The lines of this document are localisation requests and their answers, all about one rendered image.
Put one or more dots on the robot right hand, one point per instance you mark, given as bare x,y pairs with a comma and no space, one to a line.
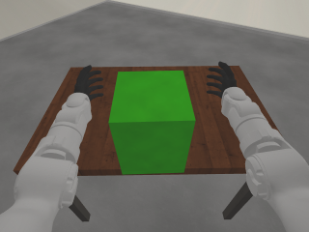
227,79

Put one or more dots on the left robot forearm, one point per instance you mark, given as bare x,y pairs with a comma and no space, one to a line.
65,134

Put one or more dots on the robot left hand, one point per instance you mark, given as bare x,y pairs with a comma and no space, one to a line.
83,82

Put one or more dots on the robot right upper arm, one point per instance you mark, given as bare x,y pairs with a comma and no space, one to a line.
281,178

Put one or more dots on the right robot forearm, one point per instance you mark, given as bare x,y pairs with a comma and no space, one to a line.
250,125

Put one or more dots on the robot left upper arm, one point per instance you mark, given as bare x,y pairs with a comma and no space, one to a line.
46,185

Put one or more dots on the carton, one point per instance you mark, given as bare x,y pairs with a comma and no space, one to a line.
152,122

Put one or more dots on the table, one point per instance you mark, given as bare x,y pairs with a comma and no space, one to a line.
214,146

